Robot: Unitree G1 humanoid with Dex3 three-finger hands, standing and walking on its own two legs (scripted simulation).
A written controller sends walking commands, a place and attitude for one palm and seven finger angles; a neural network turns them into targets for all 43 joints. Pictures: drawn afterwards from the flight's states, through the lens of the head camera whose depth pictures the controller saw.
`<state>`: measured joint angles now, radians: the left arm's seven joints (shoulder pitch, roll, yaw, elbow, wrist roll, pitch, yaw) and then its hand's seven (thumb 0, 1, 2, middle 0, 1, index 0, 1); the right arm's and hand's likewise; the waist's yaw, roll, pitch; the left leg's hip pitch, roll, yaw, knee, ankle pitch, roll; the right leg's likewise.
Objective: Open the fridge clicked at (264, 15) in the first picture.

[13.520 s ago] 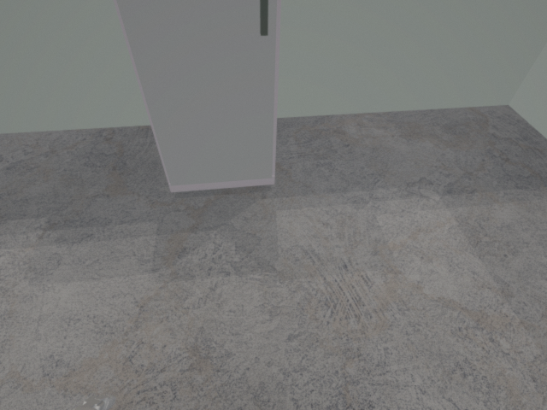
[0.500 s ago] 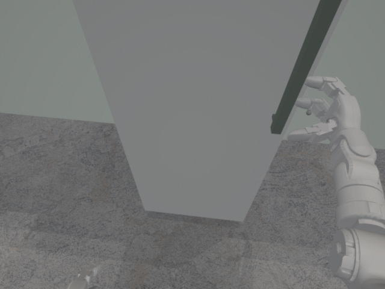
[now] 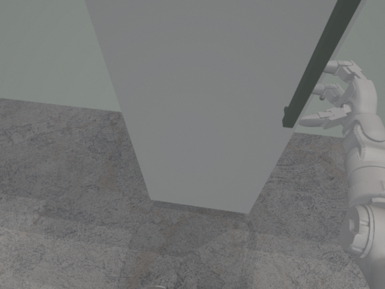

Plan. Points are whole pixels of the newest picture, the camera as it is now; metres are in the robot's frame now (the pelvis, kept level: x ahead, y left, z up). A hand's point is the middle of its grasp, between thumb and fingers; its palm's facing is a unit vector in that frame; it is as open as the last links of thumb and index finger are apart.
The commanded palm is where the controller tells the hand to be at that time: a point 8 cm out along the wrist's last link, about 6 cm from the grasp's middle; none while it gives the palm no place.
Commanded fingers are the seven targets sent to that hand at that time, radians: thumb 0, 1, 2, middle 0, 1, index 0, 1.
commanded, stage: slide the fingers in behind the handle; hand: right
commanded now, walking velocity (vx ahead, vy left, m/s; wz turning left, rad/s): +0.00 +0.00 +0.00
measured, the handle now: (332, 23) +0.52 -0.15 +0.28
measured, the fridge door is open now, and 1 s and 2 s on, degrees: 0 0 0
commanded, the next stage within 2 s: grip the handle and tug to test in 1.76 s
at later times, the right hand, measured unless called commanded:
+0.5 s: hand (323, 103) +0.47 -0.18 +0.16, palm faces +0.00 +1.00 +0.01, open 14.0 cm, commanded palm +0.44 -0.23 +0.16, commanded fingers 0.00 0.50 -0.30 0.30 1.20 0.30 1.20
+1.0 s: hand (298, 97) +0.47 -0.13 +0.16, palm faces -0.03 +1.00 +0.01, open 14.0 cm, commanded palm +0.44 -0.19 +0.16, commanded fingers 0.00 0.50 -0.30 0.30 1.20 0.30 1.20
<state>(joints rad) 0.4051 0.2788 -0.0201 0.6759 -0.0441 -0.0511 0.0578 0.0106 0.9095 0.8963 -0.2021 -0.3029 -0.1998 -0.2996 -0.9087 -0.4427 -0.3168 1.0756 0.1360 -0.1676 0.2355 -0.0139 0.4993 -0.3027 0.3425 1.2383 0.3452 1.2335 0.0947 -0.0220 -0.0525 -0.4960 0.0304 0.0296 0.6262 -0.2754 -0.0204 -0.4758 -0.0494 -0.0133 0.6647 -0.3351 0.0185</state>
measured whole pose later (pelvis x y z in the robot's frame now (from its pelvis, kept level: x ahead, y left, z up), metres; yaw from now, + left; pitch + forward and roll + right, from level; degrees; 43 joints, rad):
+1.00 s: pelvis +0.01 +0.00 +0.00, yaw +0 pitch +7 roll +1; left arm 0.36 0.25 -0.02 0.66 -0.04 -0.05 0.03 0.01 0.91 0.90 -0.20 -0.30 -0.20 -0.30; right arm -0.82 -0.28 -0.23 0.90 0.14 -0.11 0.13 -0.01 0.50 -0.30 0.30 1.20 0.30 1.21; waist 0.07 -0.03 -0.07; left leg -0.46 0.04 0.02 0.62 -0.29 -0.02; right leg -0.43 -0.04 -0.02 0.66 -0.35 0.02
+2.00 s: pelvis +0.00 +0.00 +0.00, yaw +1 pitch +7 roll +1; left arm 0.37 0.25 -0.02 0.67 -0.04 -0.06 0.04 0.01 0.91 0.90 -0.20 -0.30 -0.20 -0.30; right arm -0.86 -0.30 -0.25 0.97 0.12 -0.15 0.10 -0.01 0.44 -0.33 0.32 1.22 0.32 1.22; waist 0.08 -0.02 -0.06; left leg -0.47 0.03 0.01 0.62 -0.28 -0.03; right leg -0.44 -0.04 -0.03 0.65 -0.34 0.01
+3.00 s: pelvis +0.01 +0.00 +0.00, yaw +1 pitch +7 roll +0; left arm 0.36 0.26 -0.02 0.65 -0.04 -0.04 0.04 0.01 0.91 0.90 -0.20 -0.30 -0.20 -0.30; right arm -0.81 -0.30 -0.26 0.93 0.13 -0.13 0.10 0.00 -0.70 -0.83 0.39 1.40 0.39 1.40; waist 0.09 -0.03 -0.06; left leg -0.46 0.02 0.01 0.62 -0.28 -0.02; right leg -0.42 -0.05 -0.03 0.64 -0.34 0.02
